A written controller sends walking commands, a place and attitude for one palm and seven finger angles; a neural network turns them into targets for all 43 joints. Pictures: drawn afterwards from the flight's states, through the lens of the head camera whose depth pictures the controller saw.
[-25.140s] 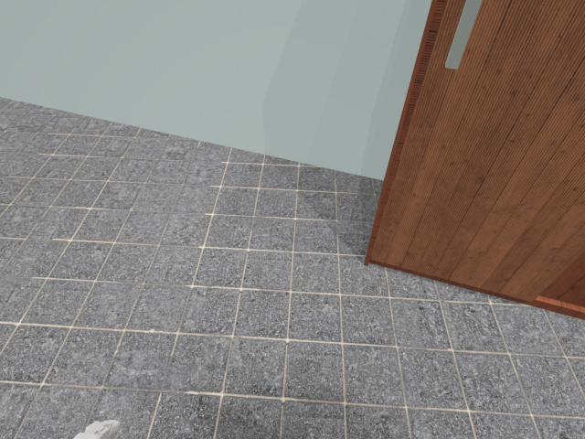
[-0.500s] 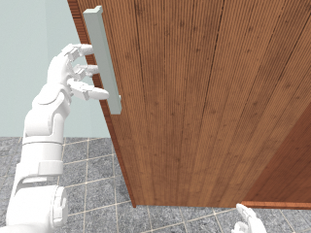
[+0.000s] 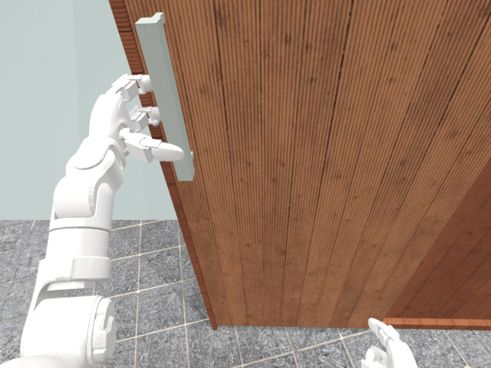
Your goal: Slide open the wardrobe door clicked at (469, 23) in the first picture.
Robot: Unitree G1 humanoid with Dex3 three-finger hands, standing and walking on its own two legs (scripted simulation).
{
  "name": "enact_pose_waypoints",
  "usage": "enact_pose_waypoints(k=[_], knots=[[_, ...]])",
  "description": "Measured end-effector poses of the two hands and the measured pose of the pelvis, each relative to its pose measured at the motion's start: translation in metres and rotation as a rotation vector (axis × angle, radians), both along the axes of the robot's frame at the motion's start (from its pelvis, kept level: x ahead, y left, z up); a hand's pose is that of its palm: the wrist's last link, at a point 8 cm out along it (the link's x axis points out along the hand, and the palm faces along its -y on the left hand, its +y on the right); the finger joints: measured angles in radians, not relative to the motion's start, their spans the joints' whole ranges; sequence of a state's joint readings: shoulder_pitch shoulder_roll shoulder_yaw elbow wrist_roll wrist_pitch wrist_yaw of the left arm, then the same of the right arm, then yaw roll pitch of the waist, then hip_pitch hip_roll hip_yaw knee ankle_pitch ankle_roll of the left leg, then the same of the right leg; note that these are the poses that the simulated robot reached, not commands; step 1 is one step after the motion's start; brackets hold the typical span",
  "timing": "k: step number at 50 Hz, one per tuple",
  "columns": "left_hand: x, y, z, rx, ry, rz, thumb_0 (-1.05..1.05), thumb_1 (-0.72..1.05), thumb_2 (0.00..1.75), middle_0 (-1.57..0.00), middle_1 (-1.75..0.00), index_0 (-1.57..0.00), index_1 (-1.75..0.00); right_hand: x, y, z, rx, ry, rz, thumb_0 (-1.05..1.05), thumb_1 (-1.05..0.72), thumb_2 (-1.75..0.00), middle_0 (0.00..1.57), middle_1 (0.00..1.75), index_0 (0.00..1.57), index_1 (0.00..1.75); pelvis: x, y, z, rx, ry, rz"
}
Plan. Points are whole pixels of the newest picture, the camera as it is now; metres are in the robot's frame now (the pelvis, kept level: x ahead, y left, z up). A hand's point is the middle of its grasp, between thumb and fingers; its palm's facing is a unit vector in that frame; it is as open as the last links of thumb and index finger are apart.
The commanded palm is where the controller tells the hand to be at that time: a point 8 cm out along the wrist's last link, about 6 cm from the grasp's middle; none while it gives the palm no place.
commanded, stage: slide the fingers in behind the handle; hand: left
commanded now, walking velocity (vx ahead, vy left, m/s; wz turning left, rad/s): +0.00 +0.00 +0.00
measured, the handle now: (174, 106) +0.44 +0.14 +0.25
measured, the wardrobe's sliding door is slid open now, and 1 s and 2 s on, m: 0.00 0.00 0.00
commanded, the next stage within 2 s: grip the handle and tug to test in 1.48 s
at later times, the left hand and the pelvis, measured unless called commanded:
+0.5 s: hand (173, 120) +0.39 +0.13 +0.25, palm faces +0.02 -1.00 -0.01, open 14.0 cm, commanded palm +0.37 +0.18 +0.25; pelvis +0.00 -0.01 +0.00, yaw +1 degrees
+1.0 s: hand (179, 122) +0.39 +0.12 +0.25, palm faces +0.03 -1.00 -0.01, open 14.1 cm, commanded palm +0.36 +0.17 +0.25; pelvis +0.01 -0.01 +0.00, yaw +1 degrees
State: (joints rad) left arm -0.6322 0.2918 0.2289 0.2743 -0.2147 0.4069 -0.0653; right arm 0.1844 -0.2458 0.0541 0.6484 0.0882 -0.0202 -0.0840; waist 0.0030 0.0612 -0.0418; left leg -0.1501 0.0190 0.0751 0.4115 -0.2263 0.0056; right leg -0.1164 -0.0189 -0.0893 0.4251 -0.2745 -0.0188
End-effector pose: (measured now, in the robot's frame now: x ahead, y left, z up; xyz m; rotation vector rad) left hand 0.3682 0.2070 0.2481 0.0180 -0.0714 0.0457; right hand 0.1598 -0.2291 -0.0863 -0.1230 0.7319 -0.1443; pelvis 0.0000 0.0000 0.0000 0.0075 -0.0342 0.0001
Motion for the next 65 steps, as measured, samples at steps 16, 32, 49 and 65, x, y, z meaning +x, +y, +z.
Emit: enact_pose_waypoints(k=[16, 32, 49, 65], knots=[[-0.012, -0.009, 0.004, 0.007, 0.007, 0.008, -0.01, -0.5, 0.3, -0.3, -1.2, -0.28, -1.2, 0.019, 0.003, 0.005, -0.007, -0.019, 0.043, 0.01, -0.91, -0.9, 0.2, 0.3, 0.2, 0.3, -0.002, -0.003, -0.001, -0.001, -0.007, 0.019], [0.007, -0.027, 0.0, -0.004, 0.022, -0.003, -0.01, -0.5, 0.3, -0.32, -1.22, -0.3, -1.2, 0.006, -0.004, -0.004, 0.009, 0.03, 0.013, 0.01, -0.91, -0.9, 0.2, 0.3, 0.2, 0.3, 0.004, -0.007, 0.0, 0.003, 0.005, 0.002], [-0.004, -0.038, 0.003, -0.007, -0.001, -0.015, -0.01, -0.5, 0.3, -0.31, -1.21, -0.29, -1.2, 0.023, -0.007, 0.002, 0.002, 0.003, 0.027, 0.01, -0.91, -0.9, 0.2, 0.3, 0.2, 0.3, 0.007, -0.009, -0.001, 0.002, -0.002, 0.011], [-0.007, -0.03, 0.002, -0.008, 0.003, -0.002, -0.01, -0.5, 0.3, -0.3, -1.2, -0.29, -1.2, 0.024, 0.003, 0.006, 0.013, -0.006, 0.045, 0.01, -0.91, -0.9, 0.2, 0.3, 0.2, 0.3, 0.005, -0.008, 0.0, 0.001, -0.006, 0.008]])
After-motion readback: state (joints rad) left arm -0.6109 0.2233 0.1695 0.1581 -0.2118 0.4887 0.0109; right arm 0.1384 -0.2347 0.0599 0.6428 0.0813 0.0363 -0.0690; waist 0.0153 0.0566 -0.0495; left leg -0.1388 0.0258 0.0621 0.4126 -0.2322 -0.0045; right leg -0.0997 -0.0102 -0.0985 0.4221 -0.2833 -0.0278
